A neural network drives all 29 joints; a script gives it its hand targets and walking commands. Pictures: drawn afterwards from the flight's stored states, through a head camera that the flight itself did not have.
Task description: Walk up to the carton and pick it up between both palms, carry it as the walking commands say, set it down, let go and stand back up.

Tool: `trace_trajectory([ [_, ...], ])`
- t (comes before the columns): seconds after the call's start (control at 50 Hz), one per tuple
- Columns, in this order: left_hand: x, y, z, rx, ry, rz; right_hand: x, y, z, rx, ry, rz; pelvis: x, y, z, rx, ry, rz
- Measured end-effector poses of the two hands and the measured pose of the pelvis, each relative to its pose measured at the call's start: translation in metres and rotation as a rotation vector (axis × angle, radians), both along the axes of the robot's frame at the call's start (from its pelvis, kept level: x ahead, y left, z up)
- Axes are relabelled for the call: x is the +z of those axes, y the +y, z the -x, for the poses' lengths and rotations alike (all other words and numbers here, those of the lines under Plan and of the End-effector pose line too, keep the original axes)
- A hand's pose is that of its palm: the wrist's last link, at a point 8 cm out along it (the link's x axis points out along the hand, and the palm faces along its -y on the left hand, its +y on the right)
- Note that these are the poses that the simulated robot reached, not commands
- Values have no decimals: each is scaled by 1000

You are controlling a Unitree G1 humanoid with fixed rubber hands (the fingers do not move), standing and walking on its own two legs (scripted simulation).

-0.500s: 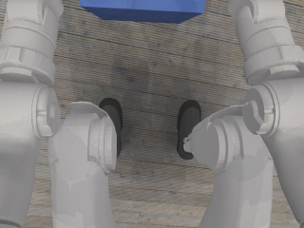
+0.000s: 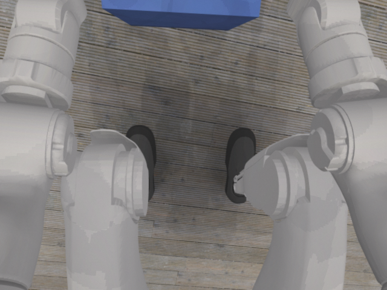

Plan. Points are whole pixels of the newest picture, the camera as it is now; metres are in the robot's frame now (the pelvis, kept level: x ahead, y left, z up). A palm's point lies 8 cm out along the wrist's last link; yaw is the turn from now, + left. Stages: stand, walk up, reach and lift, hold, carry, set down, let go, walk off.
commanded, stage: reach and lift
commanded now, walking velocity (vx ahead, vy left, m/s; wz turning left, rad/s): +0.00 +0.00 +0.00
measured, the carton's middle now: out of the picture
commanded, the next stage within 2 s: none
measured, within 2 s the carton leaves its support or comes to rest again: leaves its support in 0.88 s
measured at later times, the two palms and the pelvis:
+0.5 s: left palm out of the picture +0.54 +0.21 -0.21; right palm out of the picture +0.56 -0.10 -0.19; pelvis +0.00 +0.00 -0.01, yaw +0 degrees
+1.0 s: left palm out of the picture +0.55 +0.20 -0.18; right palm out of the picture +0.58 -0.10 -0.16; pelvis +0.00 +0.00 -0.01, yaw +0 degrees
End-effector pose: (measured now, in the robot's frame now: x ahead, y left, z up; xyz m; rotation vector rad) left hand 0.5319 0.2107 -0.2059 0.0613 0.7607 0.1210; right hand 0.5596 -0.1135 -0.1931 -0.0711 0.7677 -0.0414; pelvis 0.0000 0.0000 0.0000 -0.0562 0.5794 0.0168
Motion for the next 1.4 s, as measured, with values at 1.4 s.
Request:
trace_trajectory([
  [1.4,79,-17,-13,14,13,-47,83,21,-8,-84,-66,7,-1,-4,12,-6,-132,-15],
])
